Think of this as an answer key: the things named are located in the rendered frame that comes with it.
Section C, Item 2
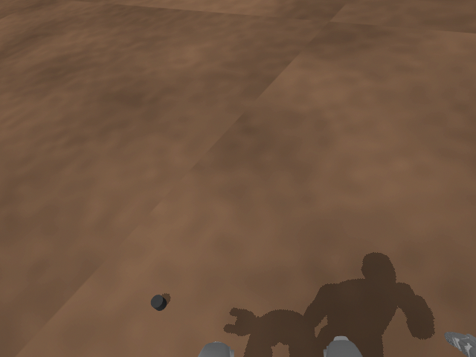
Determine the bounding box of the right robot hand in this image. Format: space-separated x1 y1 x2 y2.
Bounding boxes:
444 332 476 357

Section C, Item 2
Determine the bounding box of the tin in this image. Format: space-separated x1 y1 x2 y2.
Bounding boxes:
151 295 167 311

